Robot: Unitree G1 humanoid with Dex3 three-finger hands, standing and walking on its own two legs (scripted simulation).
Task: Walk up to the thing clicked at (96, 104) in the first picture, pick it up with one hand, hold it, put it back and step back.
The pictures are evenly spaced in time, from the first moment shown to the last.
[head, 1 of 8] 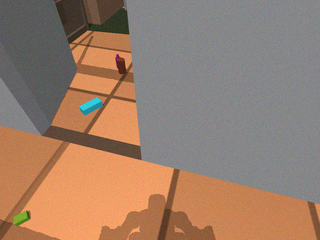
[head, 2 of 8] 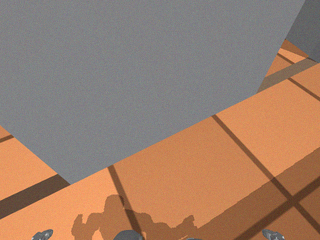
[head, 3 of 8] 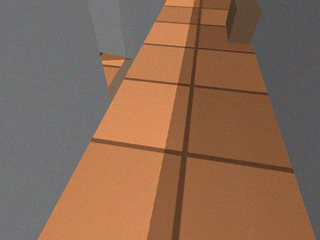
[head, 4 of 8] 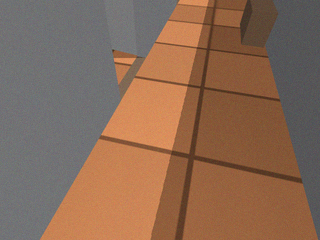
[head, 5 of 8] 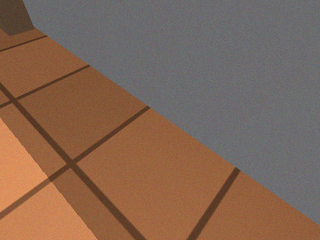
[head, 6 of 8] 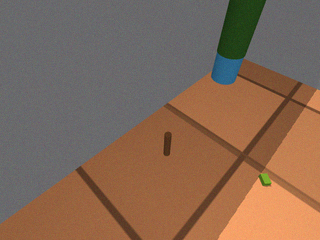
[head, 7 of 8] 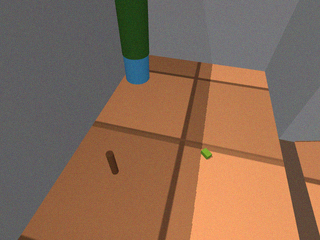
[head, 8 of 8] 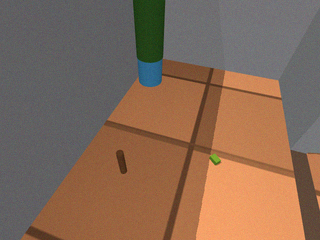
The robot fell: no
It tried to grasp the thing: no
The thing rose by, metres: 0.00
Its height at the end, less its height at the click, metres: +0.00
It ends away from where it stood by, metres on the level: 0.00
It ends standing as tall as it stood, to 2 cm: yes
